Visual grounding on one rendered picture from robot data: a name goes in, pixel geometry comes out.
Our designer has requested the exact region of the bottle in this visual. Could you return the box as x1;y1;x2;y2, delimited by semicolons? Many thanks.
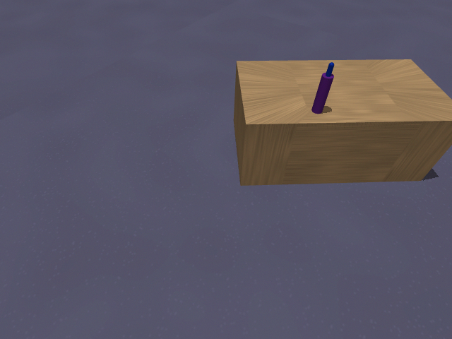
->
311;62;334;114

